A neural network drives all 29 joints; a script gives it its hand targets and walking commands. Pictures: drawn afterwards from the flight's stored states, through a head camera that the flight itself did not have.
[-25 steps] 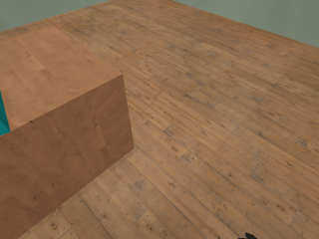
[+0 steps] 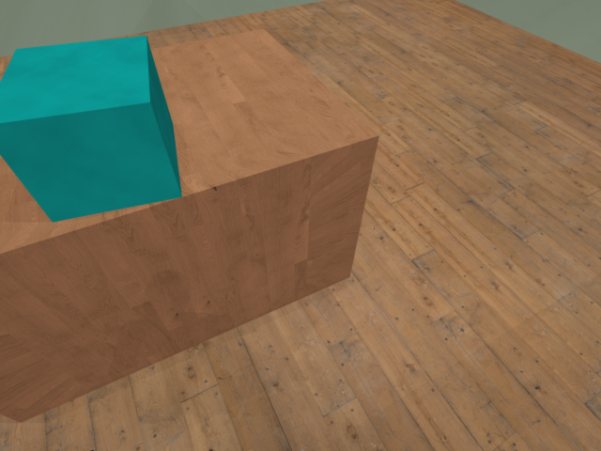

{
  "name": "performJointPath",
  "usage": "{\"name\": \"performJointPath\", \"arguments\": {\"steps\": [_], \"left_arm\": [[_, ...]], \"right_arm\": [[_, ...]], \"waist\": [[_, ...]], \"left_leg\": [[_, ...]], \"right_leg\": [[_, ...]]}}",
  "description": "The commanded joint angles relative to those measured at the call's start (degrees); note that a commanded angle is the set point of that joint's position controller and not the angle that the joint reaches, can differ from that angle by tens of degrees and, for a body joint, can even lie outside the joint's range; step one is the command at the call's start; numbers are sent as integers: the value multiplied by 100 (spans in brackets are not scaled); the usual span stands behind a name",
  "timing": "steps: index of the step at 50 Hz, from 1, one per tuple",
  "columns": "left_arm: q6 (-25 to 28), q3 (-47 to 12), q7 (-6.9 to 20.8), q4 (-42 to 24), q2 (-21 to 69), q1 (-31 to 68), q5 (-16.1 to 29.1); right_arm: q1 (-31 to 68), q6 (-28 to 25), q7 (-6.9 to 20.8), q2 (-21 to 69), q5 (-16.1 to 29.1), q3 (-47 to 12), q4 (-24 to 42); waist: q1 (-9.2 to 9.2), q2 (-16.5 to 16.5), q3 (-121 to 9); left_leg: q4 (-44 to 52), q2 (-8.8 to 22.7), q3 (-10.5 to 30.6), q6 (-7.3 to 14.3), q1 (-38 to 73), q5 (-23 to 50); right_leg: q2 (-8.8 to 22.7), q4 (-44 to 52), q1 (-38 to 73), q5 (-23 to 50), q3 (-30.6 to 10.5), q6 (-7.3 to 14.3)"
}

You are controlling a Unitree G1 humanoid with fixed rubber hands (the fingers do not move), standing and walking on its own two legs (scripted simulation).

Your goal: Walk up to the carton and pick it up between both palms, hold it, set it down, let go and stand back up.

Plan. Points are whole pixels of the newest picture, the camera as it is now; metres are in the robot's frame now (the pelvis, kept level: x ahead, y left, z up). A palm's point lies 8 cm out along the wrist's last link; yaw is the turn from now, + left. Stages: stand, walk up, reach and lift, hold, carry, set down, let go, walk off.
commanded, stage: walk up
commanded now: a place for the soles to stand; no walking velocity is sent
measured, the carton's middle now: (101, 125) +0.73 +0.43 +0.03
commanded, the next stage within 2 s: none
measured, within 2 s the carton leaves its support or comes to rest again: neither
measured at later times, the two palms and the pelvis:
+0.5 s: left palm out of the picture +0.05 +0.45 -0.11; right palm (405, 410) +0.21 -0.14 -0.10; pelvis +0.06 +0.13 +0.00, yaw +13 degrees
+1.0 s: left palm out of the picture +0.10 +0.55 -0.09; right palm (325, 343) +0.32 -0.03 -0.11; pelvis +0.15 +0.23 +0.00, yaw +18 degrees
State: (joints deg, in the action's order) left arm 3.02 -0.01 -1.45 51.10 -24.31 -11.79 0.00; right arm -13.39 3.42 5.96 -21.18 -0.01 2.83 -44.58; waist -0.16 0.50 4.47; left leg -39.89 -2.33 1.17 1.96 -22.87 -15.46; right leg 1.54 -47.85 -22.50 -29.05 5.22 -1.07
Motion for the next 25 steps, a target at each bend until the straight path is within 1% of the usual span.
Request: {"name": "performJointPath", "arguments": {"steps": [1, 2, 3, 4, 5, 6, 7, 8, 9, 10, 11, 12, 13, 14, 15, 16, 17, 18, 19, 20, 21, 22, 23, 24, 25], "left_arm": [[356, 800, -166, 133, -1447, -1935, -203], [361, 1086, -214, 27, -2290, -1997, -272], [405, 1093, -272, -188, -2413, -1270, -226], [448, 1007, -256, -379, -2225, -717, -194], [442, 949, -233, -433, -1955, -515, -189], [443, 929, -197, -405, -1777, -447, -173], [446, 908, -166, -419, -1606, -475, -205], [448, 914, -136, -377, -1591, -578, -205], [428, 891, -110, -399, -1567, -707, -162], [426, 871, -98, -360, -1557, -825, -164], [401, 896, -89, -388, -1699, -988, -179], [395, 923, -77, -406, -1789, -1003, -184], [376, 943, -77, -437, -1876, -999, -177], [359, 924, -72, -523, -1893, -967, -179], [324, 912, -43, -534, -1907, -855, -187], [282, 884, -8, -539, -1880, -678, -205], [237, 827, 18, -625, -1860, -440, -190], [188, 725, 47, -672, -1580, -431, -231], [143, 583, 84, -818, -1115, -347, -161], [136, 576, 81, -1027, -1228, 197, -169], [138, 571, 71, -942, -1517, 377, -165], [151, 564, 85, -754, -1488, 121, -102], [191, 562, 98, -653, -1429, -87, -111], [211, 581, 113, -542, -1446, -311, -139], [224, 598, 146, -450, -1433, -459, -160]], "right_arm": [[735, -73, -95, -1395, -256, 591, 972], [752, -125, -106, -713, -269, 351, 1095], [860, -95, -181, -1198, -377, 469, 928], [470, -103, -142, -1535, -286, 571, 703], [247, -139, -87, -1568, -261, 606, 602], [-29, -141, -49, -1540, -246, 611, 477], [-206, -173, -8, -1528, -226, 605, 417], [-111, -185, 18, -1399, -220, 580, 394], [29, -193, 29, -1360, -211, 539, 432], [268, -194, 16, -1285, -211, 516, 462], [470, -203, 6, -1282, -214, 516, 569], [649, -201, 5, -1278, -213, 487, 604], [692, -233, 1, -1231, -190, 491, 625], [747, -278, -3, -1290, -178, 522, 648], [549, -328, -3, -1259, -166, 520, 532], [265, -386, -11, -1203, -130, 533, 409], [-222, -400, -18, -1253, -152, 618, 198], [-844, -404, -91, -1530, -199, 742, -34], [-1206, -435, -205, -2158, -255, 912, -117], [-1346, -453, -244, -2541, -145, 940, 25], [-1130, -446, -276, -2458, -36, 885, 63], [-927, -460, -327, -2214, -16, 797, 152], [-727, -461, -365, -1987, -36, 720, 207], [-527, -462, -383, -1820, -64, 644, 240], [-521, -469, -367, -1710, -89, 592, 230]], "waist": [[655, -595, -929], [899, 1216, -886], [621, 549, -184], [224, -13, 79], [52, -213, 21], [-47, 88, -233], [-33, 528, -493], [84, 817, -564], [182, 1038, -516], [288, 1066, -399], [402, 1100, -397], [462, 1186, -479], [450, 1194, -501], [498, 1178, -739], [377, 1244, -923], [222, 1254, -870], [-138, 867, -1035], [-492, 20, -1306], [-787, -1727, -939], [-921, -1678, -804], [-715, -686, -493], [-481, -686, -216], [-375, -786, -124], [-267, -894, -83], [-250, -941, -131]], "left_leg": [[705, 437, 1518, 458, -1958, -1902], [-1034, -529, 658, -14, -2931, -1868], [-2219, -129, 1158, -169, -2987, -1234], [-2348, 116, 1319, -255, -2646, -623], [-2272, 213, 1174, -289, -2366, -272], [-2225, 351, 1007, -327, -2054, -75], [-2129, 443, 710, -346, -1958, 4], [-1920, 504, 526, -332, -1863, -120], [-1676, 533, 384, -303, -1818, -200], [-1449, 578, 289, -322, -1772, -303], [-1325, 585, 190, -312, -1783, -527], [-963, 663, 185, -304, -1718, -778], [-641, 727, 128, -226, -1568, -784], [-322, 692, 57, -179, -1228, -792], [-66, 540, -141, -119, -795, -750], [299, 448, -379, -46, -379, -542], [600, 224, -715, 29, 464, -113], [730, -68, -586, 140, 1569, -507], [1717, 762, 1864, 692, 2223, -2142], [2826, 1827, 4605, 1233, 1894, -3321], [2678, 2072, 4672, 1460, 1698, -3434], [2433, 1880, 4148, 1407, 1390, -3148], [2263, 1631, 3570, 1266, 1270, -2564], [2200, 1422, 3158, 1136, 916, -2116], [2185, 1341, 2955, 1091, 827, -1558]], "right_leg": [[243, 2142, 3142, 767, -939, 556], [2278, 3582, 3281, -1414, -3486, 728], [2957, 4047, 2051, -1734, -4118, 1028], [2760, 3804, 1690, -1093, -3369, 1051], [2416, 3587, 1717, -186, -2645, 920], [2057, 3302, 1999, 589, -1961, 830], [1752, 3030, 2400, 1337, -1350, 815], [1748, 2808, 2475, 2098, -1079, 890], [1681, 2646, 2505, 2593, -842, 971], [1760, 2537, 2466, 2989, -720, 1093], [1839, 2447, 2524, 3197, -674, 1237], [1994, 2198, 2675, 3379, -552, 1323], [2111, 2004, 2600, 3652, -555, 1337], [2051, 1817, 2580, 3633, -414, 1279], [1947, 1645, 2357, 3419, -188, 1224], [1913, 1416, 1980, 3130, 98, 1052], [1767, 910, 1326, 2430, 433, 902], [1491, -284, 537, 1584, 577, 739], [697, -1849, -1502, 405, 722, 343], [171, -2514, -2430, -604, 16, 163], [473, -2569, -2503, -364, -573, 234], [600, -2395, -2344, 36, -637, 308], [605, -1945, -2078, 231, -679, 350], [602, -1495, -1662, 336, -672, 313], [505, -1186, -1318, 320, -573, 286]]}}
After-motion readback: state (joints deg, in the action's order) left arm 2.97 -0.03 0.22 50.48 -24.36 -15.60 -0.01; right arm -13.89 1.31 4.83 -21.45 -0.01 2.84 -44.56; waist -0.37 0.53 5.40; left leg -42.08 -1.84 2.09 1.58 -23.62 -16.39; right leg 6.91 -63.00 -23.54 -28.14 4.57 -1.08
